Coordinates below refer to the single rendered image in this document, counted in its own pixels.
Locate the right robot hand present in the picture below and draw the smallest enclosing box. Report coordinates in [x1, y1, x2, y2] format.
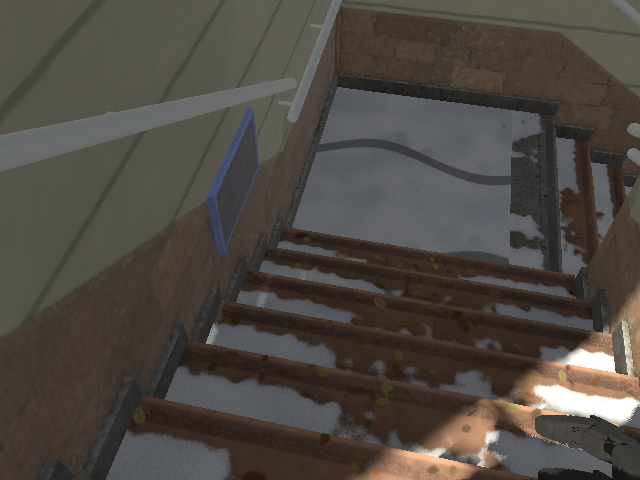
[522, 415, 640, 480]

